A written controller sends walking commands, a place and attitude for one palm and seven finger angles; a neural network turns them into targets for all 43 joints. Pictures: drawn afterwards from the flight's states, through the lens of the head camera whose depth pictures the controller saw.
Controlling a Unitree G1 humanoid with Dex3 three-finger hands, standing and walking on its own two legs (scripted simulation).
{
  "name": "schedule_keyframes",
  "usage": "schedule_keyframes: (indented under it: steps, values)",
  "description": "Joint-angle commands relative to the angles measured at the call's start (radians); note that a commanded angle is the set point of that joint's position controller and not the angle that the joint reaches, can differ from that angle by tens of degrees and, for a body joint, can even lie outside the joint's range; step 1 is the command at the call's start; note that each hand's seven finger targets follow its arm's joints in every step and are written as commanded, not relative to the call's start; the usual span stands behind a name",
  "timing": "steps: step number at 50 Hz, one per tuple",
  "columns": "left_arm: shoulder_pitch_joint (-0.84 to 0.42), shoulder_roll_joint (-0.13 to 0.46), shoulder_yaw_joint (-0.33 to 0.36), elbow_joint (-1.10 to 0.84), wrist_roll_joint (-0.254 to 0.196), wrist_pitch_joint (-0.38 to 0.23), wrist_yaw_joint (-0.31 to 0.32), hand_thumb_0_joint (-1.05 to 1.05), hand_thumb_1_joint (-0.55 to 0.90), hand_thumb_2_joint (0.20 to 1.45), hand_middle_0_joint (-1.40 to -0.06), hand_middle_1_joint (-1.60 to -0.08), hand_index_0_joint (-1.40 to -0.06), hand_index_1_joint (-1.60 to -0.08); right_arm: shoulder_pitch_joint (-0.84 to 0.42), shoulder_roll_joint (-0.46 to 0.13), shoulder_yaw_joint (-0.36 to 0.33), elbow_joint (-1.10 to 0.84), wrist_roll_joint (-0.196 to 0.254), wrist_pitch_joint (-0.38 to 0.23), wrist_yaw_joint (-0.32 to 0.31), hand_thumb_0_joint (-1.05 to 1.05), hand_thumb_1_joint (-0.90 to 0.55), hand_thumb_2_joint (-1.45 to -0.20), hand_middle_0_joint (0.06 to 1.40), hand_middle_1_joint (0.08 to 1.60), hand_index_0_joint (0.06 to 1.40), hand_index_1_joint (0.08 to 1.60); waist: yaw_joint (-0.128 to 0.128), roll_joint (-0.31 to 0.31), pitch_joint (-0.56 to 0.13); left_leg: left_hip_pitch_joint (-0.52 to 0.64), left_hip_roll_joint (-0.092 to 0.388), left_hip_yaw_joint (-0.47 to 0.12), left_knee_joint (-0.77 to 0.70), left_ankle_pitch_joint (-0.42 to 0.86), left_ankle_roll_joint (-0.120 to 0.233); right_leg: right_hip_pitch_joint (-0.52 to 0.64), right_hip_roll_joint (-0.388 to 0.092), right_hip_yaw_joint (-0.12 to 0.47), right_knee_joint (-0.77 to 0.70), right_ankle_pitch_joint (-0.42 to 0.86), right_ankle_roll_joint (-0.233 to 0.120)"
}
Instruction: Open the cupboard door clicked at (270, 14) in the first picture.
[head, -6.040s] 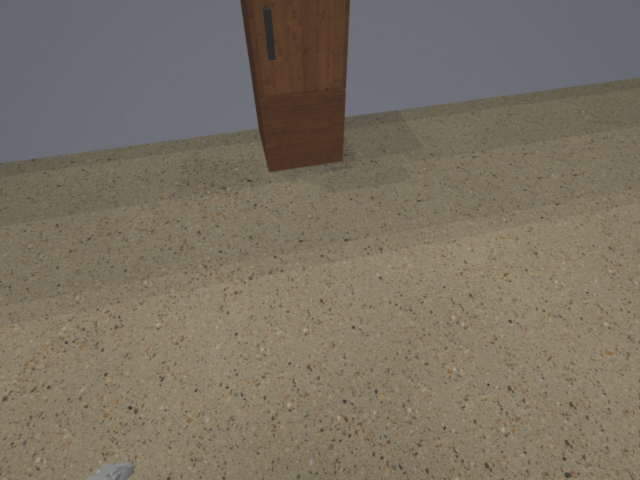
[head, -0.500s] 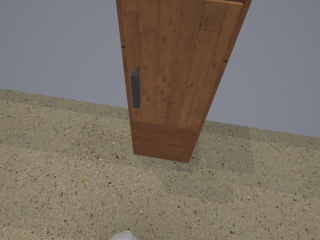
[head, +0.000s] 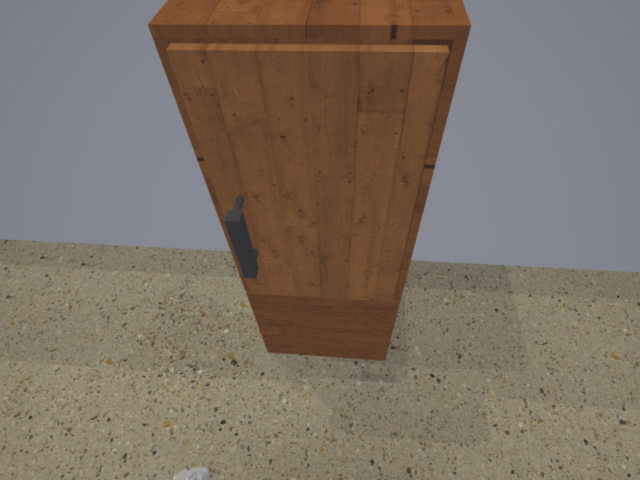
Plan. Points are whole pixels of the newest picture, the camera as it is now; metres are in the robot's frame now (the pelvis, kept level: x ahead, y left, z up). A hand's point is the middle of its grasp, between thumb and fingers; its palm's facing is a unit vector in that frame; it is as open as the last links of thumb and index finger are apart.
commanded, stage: come to a stop and stand still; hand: left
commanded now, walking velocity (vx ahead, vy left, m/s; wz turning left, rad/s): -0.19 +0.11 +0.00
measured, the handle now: (245, 238) +0.53 +0.16 -0.09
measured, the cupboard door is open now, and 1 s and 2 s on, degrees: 0 0 0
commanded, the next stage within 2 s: look again from close up in 1.70 s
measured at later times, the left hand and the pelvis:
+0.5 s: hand out of the picture -0.02 +0.25 -0.17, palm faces +0.02 -0.97 -0.24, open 7.4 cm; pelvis -0.03 +0.05 +0.00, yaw -2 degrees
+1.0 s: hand out of the picture -0.05 +0.19 -0.17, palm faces -0.02 -0.99 -0.17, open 7.4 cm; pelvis -0.04 +0.03 +0.01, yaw -2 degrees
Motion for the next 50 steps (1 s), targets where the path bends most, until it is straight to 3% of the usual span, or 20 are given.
schedule_keyframes:
  steps: [1,5,8,9,10,11,12,13,15,18,21,23,24,25,26,27,28,29,37,50]
  values:
    - [0.125,0.231,0.075,-0.022,0.006,0.02,0.024,0.0,0.9,0.9,-0.2,-0.3,-0.2,-0.3,0.032,-0.062,-0.032,-0.065,-0.003,0.012,-0.011,0.0,-0.9,-0.9,0.2,0.3,0.2,0.3,0.06,-0.152,-0.15,-0.149,-0.007,-0.048,0.153,-0.023,-0.009,0.26,-0.311,0.242,-0.102,0.95,-0.171]
    - [0.056,0.236,0.085,-0.065,0.011,0.036,0.02,0.0,0.9,0.9,-0.2,-0.3,-0.2,-0.3,0.041,-0.064,-0.039,-0.098,-0.007,0.023,0.0,0.0,-0.9,-0.9,0.2,0.3,0.2,0.3,0.033,-0.201,-0.139,-0.095,-0.005,-0.042,0.094,0.065,-0.011,0.144,-0.275,0.197,-0.131,0.663,-0.14]
    - [0.037,0.227,0.084,-0.072,0.006,0.043,0.015,0.0,0.9,0.9,-0.2,-0.3,-0.2,-0.3,0.084,-0.069,-0.036,-0.095,-0.011,0.011,0.005,0.0,-0.9,-0.9,0.2,0.3,0.2,0.3,0.005,-0.209,-0.138,0.046,-0.003,-0.012,-0.156,0.253,-0.005,0.051,-0.22,0.173,-0.094,0.376,-0.072]
    - [0.041,0.212,0.079,-0.076,-0.002,0.049,0.011,0.0,0.9,0.9,-0.2,-0.3,-0.2,-0.3,0.104,-0.091,-0.036,-0.093,-0.014,0.003,0.008,0.0,-0.9,-0.9,0.2,0.3,0.2,0.3,-0.005,-0.144,-0.132,0.12,0.014,-0.019,-0.255,0.334,0.003,-0.017,-0.179,0.157,-0.05,0.224,-0.033]
    - [0.065,0.164,0.071,-0.089,-0.007,0.058,0.005,0.0,0.9,0.9,-0.2,-0.3,-0.2,-0.3,0.087,-0.153,-0.043,-0.111,-0.022,-0.008,0.009,0.0,-0.9,-0.9,0.2,0.3,0.2,0.3,0.006,0.073,-0.115,0.107,0.154,-0.194,-0.36,0.399,0.053,-0.095,-0.076,0.094,0.056,-0.013,0.024]
    - [0.073,0.128,0.063,-0.101,-0.012,0.063,0.002,0.0,0.9,0.9,-0.2,-0.3,-0.2,-0.3,0.028,-0.213,-0.048,-0.149,-0.029,-0.008,0.008,0.0,-0.9,-0.9,0.2,0.3,0.2,0.3,0.018,0.242,-0.059,-0.037,0.298,-0.343,-0.468,0.422,0.14,-0.088,0.006,0.053,0.181,-0.243,0.064]
    - [0.048,0.149,0.065,-0.092,-0.004,0.074,0.004,0.0,0.9,0.9,-0.2,-0.3,-0.2,-0.3,-0.028,-0.206,-0.046,-0.162,-0.031,-0.01,0.0,0.0,-0.9,-0.9,0.2,0.3,0.2,0.3,0.011,0.223,-0.031,-0.126,0.306,-0.37,-0.521,0.342,0.177,-0.06,0.01,0.132,0.319,-0.296,0.06]
    - [0.062,0.151,0.066,-0.083,0.0,0.075,0.0,0.0,0.9,0.9,-0.2,-0.3,-0.2,-0.3,-0.067,-0.195,-0.038,-0.169,-0.031,-0.013,-0.007,0.0,-0.9,-0.9,0.2,0.3,0.2,0.3,0.039,0.175,-0.02,-0.131,0.284,-0.343,-0.507,0.348,0.194,-0.066,0.005,0.165,0.391,-0.275,0.05]
    - [0.133,0.149,0.061,-0.043,0.0,0.07,-0.008,0.0,0.9,0.9,-0.2,-0.3,-0.2,-0.3,-0.116,-0.181,-0.027,-0.173,-0.028,-0.016,-0.011,0.0,-0.9,-0.9,0.2,0.3,0.2,0.3,0.067,0.118,-0.043,-0.049,0.226,-0.236,-0.462,0.399,0.19,-0.097,0.007,0.167,0.438,-0.216,0.055]
    - [0.146,0.138,0.043,-0.022,-0.001,0.06,-0.01,0.0,0.9,0.9,-0.2,-0.3,-0.2,-0.3,-0.085,-0.172,-0.025,-0.15,-0.017,-0.02,-0.01,0.0,-0.9,-0.9,0.2,0.3,0.2,0.3,0.047,0.063,-0.058,0.055,0.203,-0.197,-0.455,0.456,0.193,-0.08,-0.005,0.135,0.31,-0.206,0.07]
    - [0.151,0.123,0.025,-0.014,-0.005,0.051,-0.005,0.0,0.9,0.9,-0.2,-0.3,-0.2,-0.3,-0.038,-0.181,-0.03,-0.117,-0.017,-0.022,-0.008,0.0,-0.9,-0.9,0.2,0.3,0.2,0.3,0.025,0.081,-0.089,0.139,0.214,-0.21,-0.433,0.53,0.197,-0.024,-0.011,0.115,0.109,-0.206,0.075]
    - [0.197,0.129,0.02,0.013,-0.007,0.04,-0.001,0.0,0.9,0.9,-0.2,-0.3,-0.2,-0.3,-0.031,-0.175,-0.03,-0.101,-0.009,-0.024,-0.005,0.0,-0.9,-0.9,0.2,0.3,0.2,0.3,0.038,0.063,-0.107,0.146,0.184,-0.186,-0.383,0.59,0.169,0.061,-0.007,0.108,-0.076,-0.082,0.071]
    - [0.231,0.137,0.017,0.032,-0.007,0.03,0.002,0.0,0.9,0.9,-0.2,-0.3,-0.2,-0.3,-0.03,-0.163,-0.025,-0.095,-0.004,-0.028,-0.004,0.0,-0.9,-0.9,0.2,0.3,0.2,0.3,0.046,0.021,-0.121,0.139,0.151,-0.16,-0.341,0.584,0.132,0.119,-0.02,0.122,-0.201,0.036,0.068]
    - [0.232,0.16,0.016,0.043,-0.005,0.019,0.007,0.0,0.9,0.9,-0.2,-0.3,-0.2,-0.3,-0.025,-0.135,-0.02,-0.091,0.004,-0.032,-0.001,0.0,-0.9,-0.9,0.2,0.3,0.2,0.3,0.028,-0.04,-0.106,0.101,0.107,-0.121,-0.313,0.528,0.084,0.145,-0.073,0.202,-0.231,0.141,0.045]
    - [0.212,0.177,0.013,0.043,-0.008,0.014,0.008,0.0,0.9,0.9,-0.2,-0.3,-0.2,-0.3,-0.025,-0.122,-0.015,-0.09,0.006,-0.032,0.003,0.0,-0.9,-0.9,0.2,0.3,0.2,0.3,0.012,-0.043,-0.087,0.099,0.077,-0.104,-0.334,0.452,0.057,0.118,-0.117,0.229,-0.219,0.182,0.024]
    - [0.197,0.179,0.012,0.044,-0.008,0.013,0.006,0.0,0.9,0.9,-0.2,-0.3,-0.2,-0.3,-0.021,-0.12,-0.012,-0.084,0.001,-0.031,0.006,0.0,-0.9,-0.9,0.2,0.3,0.2,0.3,0.007,-0.046,-0.077,0.111,0.066,-0.098,-0.351,0.442,0.047,0.089,-0.11,0.218,-0.197,0.173,0.02]
    - [0.191,0.175,0.014,0.051,-0.007,0.01,0.005,0.0,0.9,0.9,-0.2,-0.3,-0.2,-0.3,-0.022,-0.12,-0.012,-0.072,-0.003,-0.025,0.006,0.0,-0.9,-0.9,0.2,0.3,0.2,0.3,0.01,-0.133,-0.066,0.121,0.066,-0.091,-0.334,0.429,0.046,0.069,-0.089,0.215,-0.202,0.146,0.022]
    - [0.19,0.157,0.009,0.055,-0.008,0.01,0.006,0.0,0.9,0.9,-0.2,-0.3,-0.2,-0.3,-0.018,-0.124,-0.012,-0.066,-0.005,-0.025,0.005,0.0,-0.9,-0.9,0.2,0.3,0.2,0.3,0.007,-0.153,-0.047,0.13,0.069,-0.085,-0.346,0.403,0.048,0.041,-0.089,0.213,-0.217,0.099,0.023]
    - [0.227,0.13,0.005,0.072,-0.013,0.014,0.008,0.0,0.9,0.9,-0.2,-0.3,-0.2,-0.3,0.015,-0.109,0.007,-0.015,-0.008,-0.027,0.002,0.0,-0.9,-0.9,0.2,0.3,0.2,0.3,0.022,-0.052,0.026,0.091,0.069,-0.09,-0.392,0.328,0.048,0.032,-0.066,0.213,-0.248,-0.013,0.023]
    - [0.254,0.101,0.006,0.08,-0.018,0.01,0.011,0.0,0.9,0.9,-0.2,-0.3,-0.2,-0.3,0.098,-0.069,0.011,0.025,-0.009,-0.03,-0.006,0.0,-0.9,-0.9,0.2,0.3,0.2,0.3,0.027,-0.049,0.021,0.066,0.071,-0.083,-0.372,0.357,0.044,0.06,-0.057,0.208,-0.249,0.002,0.015]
